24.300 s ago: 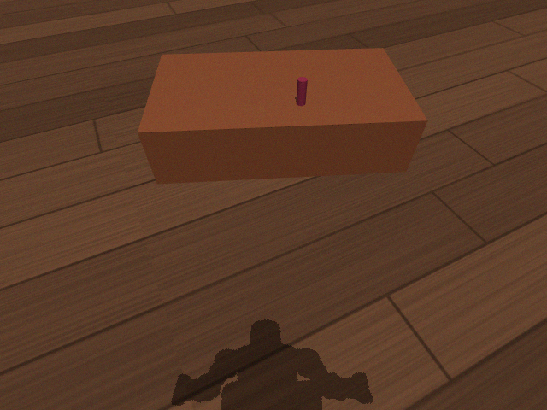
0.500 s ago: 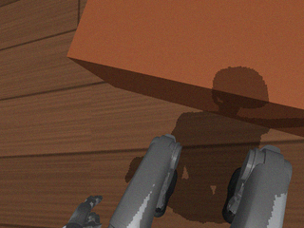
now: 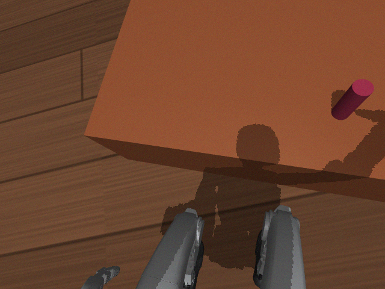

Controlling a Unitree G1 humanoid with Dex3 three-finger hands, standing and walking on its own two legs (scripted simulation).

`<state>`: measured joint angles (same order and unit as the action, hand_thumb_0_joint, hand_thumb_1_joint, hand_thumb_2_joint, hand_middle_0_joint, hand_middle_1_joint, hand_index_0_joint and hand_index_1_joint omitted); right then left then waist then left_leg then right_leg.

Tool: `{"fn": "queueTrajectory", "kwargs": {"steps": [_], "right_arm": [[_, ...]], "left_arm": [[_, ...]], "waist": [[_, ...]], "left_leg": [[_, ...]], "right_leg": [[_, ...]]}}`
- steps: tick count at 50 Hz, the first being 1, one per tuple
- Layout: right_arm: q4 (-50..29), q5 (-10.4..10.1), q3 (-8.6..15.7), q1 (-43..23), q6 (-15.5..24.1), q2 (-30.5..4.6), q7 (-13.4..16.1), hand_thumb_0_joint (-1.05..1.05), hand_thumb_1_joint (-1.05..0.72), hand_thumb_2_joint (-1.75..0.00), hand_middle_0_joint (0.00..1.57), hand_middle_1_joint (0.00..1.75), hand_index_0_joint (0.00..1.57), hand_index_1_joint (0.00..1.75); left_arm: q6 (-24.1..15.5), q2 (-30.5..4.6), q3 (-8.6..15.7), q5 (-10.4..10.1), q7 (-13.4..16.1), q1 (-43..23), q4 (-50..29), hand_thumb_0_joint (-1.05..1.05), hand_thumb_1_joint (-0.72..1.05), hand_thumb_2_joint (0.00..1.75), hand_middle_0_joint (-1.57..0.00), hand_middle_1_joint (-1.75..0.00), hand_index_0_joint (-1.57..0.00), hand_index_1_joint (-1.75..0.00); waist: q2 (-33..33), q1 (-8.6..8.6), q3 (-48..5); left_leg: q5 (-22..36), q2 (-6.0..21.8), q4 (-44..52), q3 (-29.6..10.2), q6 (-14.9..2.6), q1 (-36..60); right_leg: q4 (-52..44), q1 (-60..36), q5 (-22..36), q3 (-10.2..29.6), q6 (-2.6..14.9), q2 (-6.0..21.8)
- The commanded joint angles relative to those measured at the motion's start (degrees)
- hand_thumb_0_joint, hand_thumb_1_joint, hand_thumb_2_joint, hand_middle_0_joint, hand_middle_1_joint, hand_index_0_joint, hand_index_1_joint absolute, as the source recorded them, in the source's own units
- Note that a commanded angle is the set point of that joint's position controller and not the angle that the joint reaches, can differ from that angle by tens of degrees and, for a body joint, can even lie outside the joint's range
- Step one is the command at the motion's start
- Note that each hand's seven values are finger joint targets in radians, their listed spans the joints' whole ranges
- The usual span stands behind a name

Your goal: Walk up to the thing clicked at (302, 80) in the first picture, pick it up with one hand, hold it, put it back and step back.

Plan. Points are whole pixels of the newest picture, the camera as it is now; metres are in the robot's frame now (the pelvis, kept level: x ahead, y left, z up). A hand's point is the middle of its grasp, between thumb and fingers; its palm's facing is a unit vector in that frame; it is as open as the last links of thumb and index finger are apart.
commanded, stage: home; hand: right
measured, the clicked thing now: (350, 101) +0.55 -0.32 -0.19
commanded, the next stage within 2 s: none
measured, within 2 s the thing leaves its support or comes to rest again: neither
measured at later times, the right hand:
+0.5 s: hand out of the picture +0.28 -0.29 +0.06, palm faces +0.33 +0.87 -0.37, open 17.0 cm
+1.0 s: hand out of the picture +0.17 -0.19 +0.09, palm faces +0.23 +0.95 -0.23, open 17.3 cm
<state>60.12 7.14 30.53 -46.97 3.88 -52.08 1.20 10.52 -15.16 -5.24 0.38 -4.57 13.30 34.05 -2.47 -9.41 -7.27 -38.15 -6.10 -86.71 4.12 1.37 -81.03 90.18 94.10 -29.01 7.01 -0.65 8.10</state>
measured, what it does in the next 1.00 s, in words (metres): rises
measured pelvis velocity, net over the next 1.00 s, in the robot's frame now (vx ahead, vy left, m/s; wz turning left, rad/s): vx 0.04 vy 0.02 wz -0.18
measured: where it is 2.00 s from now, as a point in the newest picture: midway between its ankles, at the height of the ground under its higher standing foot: (225, 272)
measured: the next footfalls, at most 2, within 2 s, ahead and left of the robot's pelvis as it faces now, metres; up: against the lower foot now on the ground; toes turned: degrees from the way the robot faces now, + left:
none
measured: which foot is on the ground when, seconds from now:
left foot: down 0.00-1.00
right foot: down 0.00-1.00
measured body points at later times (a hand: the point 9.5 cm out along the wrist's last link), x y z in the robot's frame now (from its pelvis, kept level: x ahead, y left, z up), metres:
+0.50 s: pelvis +0.05 +0.00 +0.14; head +0.10 -0.02 +0.59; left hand +0.21 +0.22 +0.04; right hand +0.26 -0.34 +0.09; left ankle +0.03 +0.14 -0.54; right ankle +0.08 -0.13 -0.54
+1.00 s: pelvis +0.04 +0.02 +0.14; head +0.06 +0.02 +0.59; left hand +0.26 +0.23 +0.08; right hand +0.15 -0.24 +0.11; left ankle +0.03 +0.14 -0.54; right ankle +0.08 -0.13 -0.54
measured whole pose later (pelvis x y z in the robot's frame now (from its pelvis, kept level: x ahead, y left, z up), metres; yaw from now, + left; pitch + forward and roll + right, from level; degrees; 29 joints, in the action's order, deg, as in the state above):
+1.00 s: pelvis +0.04 +0.02 +0.14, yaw -10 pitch +8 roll +2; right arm 0.0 -3.9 0.8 27.0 -19.0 -13.5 2.9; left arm -4.8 -12.9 -1.6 -1.8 9.0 13.8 27.8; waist -3.0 -2.0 -7.4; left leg -29.8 -1.2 -51.6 3.2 -0.4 -29.9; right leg 52.7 41.1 -19.9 3.1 -2.2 3.8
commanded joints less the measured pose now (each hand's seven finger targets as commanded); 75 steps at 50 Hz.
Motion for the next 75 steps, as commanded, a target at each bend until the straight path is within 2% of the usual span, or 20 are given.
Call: {"fn": "queueTrajectory", "kwargs": {"steps": [1,7,12,14,18,23,27,30,31,32,33,35,36,40,43,49,54,57,64,75], "right_arm": [[-12.92,-2.89,-4.89,-0.01,1.26,-2.94,0.78,0.0,0.39,-0.15,0.07,0.08,0.07,0.08],[-32.02,-5.41,-8.3,6.07,0.14,0.52,3.96,0.0,0.46,-0.11,0.06,0.07,0.06,0.07],[-33.26,-6.41,-9.52,15.79,-0.43,5.77,7.75,0.0,0.44,-0.12,0.06,0.07,0.06,0.07],[-36.29,-6.96,-9.95,17.45,-0.28,6.79,8.78,0.0,0.45,-0.12,0.06,0.07,0.06,0.07],[-30.95,-8.33,-16.37,29.36,-1.59,20.68,8.71,0.0,0.48,-0.1,0.06,0.07,0.06,0.07],[-29.65,-9.2,-23.1,42.82,-3.78,28.49,7.69,0.0,0.44,-0.12,0.06,0.07,0.06,0.07],[-39.43,-9.85,-26.59,49.34,-4.98,31.14,6.87,0.0,0.47,-0.1,0.06,0.07,0.06,0.07],[-54.15,-10.07,-25.55,55.91,-5.08,28.71,7.3,0.0,0.57,-0.01,0.05,0.0,0.02,0.0],[-50.86,-8.2,-24.19,62.0,-8.04,30.09,7.52,0.0,0.53,-0.07,0.06,0.06,0.06,0.06],[-56.25,-7.75,-24.4,64.2,-8.88,30.57,7.84,0.0,0.45,-0.12,0.06,0.07,0.06,0.07],[-60.35,-7.42,-26.12,61.97,-9.1,32.11,8.19,0.0,0.44,-0.12,0.07,0.07,0.07,0.07],[-64.89,-6.98,-25.04,64.21,-10.2,31.81,8.94,0.0,0.48,-0.1,0.06,0.07,0.06,0.07],[-66.62,-7.16,-27.47,65.75,-11.08,34.68,8.49,0.0,0.52,-0.07,0.06,0.06,0.06,0.06],[-70.73,-7.77,-24.86,67.94,-13.95,30.73,6.41,0.0,0.53,-0.06,0.05,0.06,0.05,0.06],[-71.62,-9.55,-27.77,67.64,-16.75,33.17,3.53,0.0,0.52,-0.07,0.06,0.06,0.06,0.06],[-71.44,-11.65,-28.65,71.34,-21.69,34.96,0.61,0.0,0.55,-0.05,0.05,0.05,0.05,0.05],[-72.53,-11.32,-24.84,73.23,-24.01,31.7,0.67,0.0,0.55,-0.05,0.05,0.05,0.05,0.05],[-73.96,-10.78,-24.93,73.26,-24.67,31.84,0.88,0.0,0.56,-0.05,0.05,0.05,0.05,0.05],[-77.8,-10.82,-25.56,73.93,-24.62,32.7,1.14,0.0,0.58,-0.04,0.05,0.05,0.05,0.05],[-77.31,-10.52,-24.68,75.55,-26.38,32.68,0.64,0.0,0.59,-0.03,0.05,0.05,0.05,0.05]], "left_arm": [[-1.5,-12.18,6.13,-1.41,1.9,7.12,-3.41,0.0,0.9,0.9,-0.2,-0.3,-0.2,-0.3],[-3.3,-10.69,7.27,-3.46,4.75,7.25,-3.57,0.0,0.9,0.9,-0.2,-0.3,-0.2,-0.3],[-5.44,-8.63,6.73,-3.47,8.18,5.29,-2.26,0.0,0.9,0.9,-0.2,-0.3,-0.2,-0.3],[-6.35,-8.16,6.47,-3.22,9.22,3.95,-2.97,0.0,0.9,0.9,-0.2,-0.3,-0.2,-0.3],[-8.05,-6.08,6.01,-2.99,10.27,3.33,-3.46,0.0,0.9,0.9,-0.2,-0.3,-0.2,-0.3],[-8.93,-5.56,6.64,-3.18,10.26,1.41,-5.29,0.0,0.9,0.9,-0.2,-0.3,-0.2,-0.3],[-9.7,-5.0,6.61,-3.69,10.31,-1.1,-7.95,0.0,0.9,0.9,-0.2,-0.29,-0.2,-0.3],[-10.51,-4.35,6.65,-3.96,10.89,-2.42,-9.91,0.0,0.97,0.82,-0.21,-0.31,-0.23,-0.29],[-11.45,-3.6,5.7,-3.41,11.01,-2.48,-11.95,0.0,0.9,0.9,-0.2,-0.29,-0.2,-0.3],[-11.95,-3.5,6.28,-3.14,11.2,-2.24,-12.39,0.0,0.9,0.9,-0.2,-0.29,-0.2,-0.3],[-12.31,-3.0,6.34,-3.02,11.42,-2.91,-12.76,0.0,0.9,0.9,-0.2,-0.29,-0.2,-0.3],[-13.02,-2.74,6.22,-2.92,11.99,-2.5,-13.03,0.0,0.9,0.9,-0.2,-0.3,-0.2,-0.3],[-13.42,-2.83,6.52,-2.74,12.41,-1.9,-13.68,0.0,0.9,0.9,-0.2,-0.3,-0.2,-0.3],[-14.71,-3.36,6.64,-2.21,13.8,-1.76,-14.21,0.0,0.9,0.9,-0.2,-0.3,-0.2,-0.3],[-16.15,-3.98,6.6,-2.23,14.58,-2.37,-15.27,0.0,0.9,0.9,-0.2,-0.3,-0.2,-0.3],[-19.34,-4.14,6.41,-2.2,14.54,-3.11,-15.07,0.0,0.9,0.9,-0.2,-0.3,-0.2,-0.3],[-21.09,-4.03,6.09,-2.17,14.44,-3.33,-15.21,0.0,0.9,0.9,-0.2,-0.3,-0.2,-0.3],[-21.67,-4.62,6.27,-2.01,14.5,-3.39,-15.65,0.0,0.9,0.9,-0.2,-0.3,-0.2,-0.3],[-22.81,-4.81,6.7,-1.51,15.07,-1.37,-15.04,0.0,0.9,0.9,-0.2,-0.3,-0.2,-0.3],[-23.52,-4.95,7.05,-1.43,15.28,-0.9,-13.87,0.0,0.9,0.9,-0.2,-0.3,-0.2,-0.3]], "waist": [[-11.19,1.74,-27.5],[-12.08,3.48,-33.23],[-13.65,4.68,-24.37],[-16.8,6.55,-23.27],[-11.85,5.06,-14.27],[-0.61,5.76,-7.34],[2.28,7.08,-8.11],[-0.07,9.77,-11.12],[1.71,8.42,-6.77],[0.87,9.15,-8.61],[0.66,8.07,-8.63],[-0.43,8.24,-8.29],[-0.23,7.24,-7.4],[0.59,6.65,-6.73],[0.95,4.69,-4.42],[2.08,5.89,-2.7],[1.73,7.95,-2.46],[0.57,7.73,-2.17],[-0.12,7.44,-8.44],[0.16,7.65,-8.06]], "left_leg": [[14.76,0.1,16.92,1.91,-2.49,6.58],[20.83,0.7,27.11,-0.08,-2.43,23.49],[21.96,1.53,33.84,-1.23,-2.82,30.89],[21.77,2.13,35.7,-1.59,-3.15,33.94],[22.93,2.36,40.02,-1.07,-2.92,37.58],[24.53,2.97,43.84,-0.71,-2.01,43.26],[28.1,3.56,45.28,-0.78,-1.27,47.52],[29.49,4.11,46.07,-1.4,-0.99,51.38],[27.51,4.1,45.71,-0.72,-1.54,49.55],[28.65,4.34,45.65,-1.17,-1.26,50.26],[28.8,4.44,45.7,-1.28,-1.09,50.18],[26.54,4.39,45.38,-1.58,-1.25,49.24],[25.94,4.45,45.76,-1.79,-1.11,48.21],[22.32,5.09,46.64,-3.0,-0.73,46.81],[18.35,5.21,47.53,-3.23,-0.76,44.48],[14.53,5.32,48.05,-2.94,-0.86,42.98],[15.1,5.34,47.33,-2.65,-0.77,43.05],[14.48,5.06,46.33,-2.24,-0.96,42.7],[24.3,4.4,42.87,-1.36,-0.59,44.64],[25.99,4.03,42.17,-0.72,-0.53,44.47]], "right_leg": [[-17.8,-46.11,10.67,2.02,1.63,-0.12],[-26.74,-59.26,16.42,-1.33,1.6,-1.99],[-34.29,-64.54,16.68,-3.34,1.21,-2.94],[-36.78,-67.24,16.82,-4.14,0.9,-3.37],[-41.32,-69.13,17.42,-4.87,0.82,-3.65],[-44.44,-67.26,18.15,-5.79,1.68,-4.4],[-45.85,-69.91,21.5,-6.95,1.89,-4.89],[-46.58,-72.81,22.96,-8.01,1.62,-5.41],[-45.75,-67.93,21.39,-7.24,1.8,-5.69],[-44.94,-68.13,22.43,-7.56,1.87,-6.01],[-44.56,-67.94,21.93,-7.75,1.89,-6.1],[-44.36,-68.15,19.48,-7.89,1.81,-6.02],[-43.85,-67.5,18.56,-8.18,1.91,-6.26],[-42.81,-66.12,14.15,-8.03,2.15,-6.68],[-43.12,-65.64,10.92,-7.33,1.95,-6.66],[-43.43,-64.76,8.84,-6.39,1.7,-6.79],[-42.56,-62.95,9.58,-6.78,1.75,-7.04],[-42.52,-62.54,8.51,-6.94,1.76,-7.0],[-40.39,-65.41,16.68,-6.25,2.04,-6.7],[-40.22,-65.59,19.66,-5.66,1.9,-6.62]]}}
